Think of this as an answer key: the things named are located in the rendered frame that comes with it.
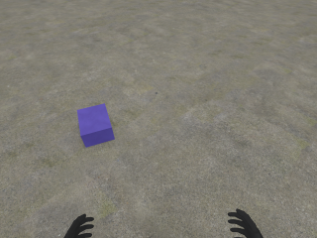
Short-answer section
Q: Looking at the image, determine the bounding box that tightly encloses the right robot hand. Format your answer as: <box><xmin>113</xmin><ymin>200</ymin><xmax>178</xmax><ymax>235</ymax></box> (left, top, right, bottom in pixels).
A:
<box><xmin>228</xmin><ymin>208</ymin><xmax>264</xmax><ymax>238</ymax></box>

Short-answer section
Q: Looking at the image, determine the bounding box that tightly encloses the left robot hand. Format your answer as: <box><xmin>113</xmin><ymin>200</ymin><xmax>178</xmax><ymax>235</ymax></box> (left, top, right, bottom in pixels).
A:
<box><xmin>63</xmin><ymin>213</ymin><xmax>94</xmax><ymax>238</ymax></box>

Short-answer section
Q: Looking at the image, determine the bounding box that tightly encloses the carton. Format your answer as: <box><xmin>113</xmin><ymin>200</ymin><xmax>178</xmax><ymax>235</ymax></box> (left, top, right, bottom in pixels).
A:
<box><xmin>77</xmin><ymin>103</ymin><xmax>115</xmax><ymax>148</ymax></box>

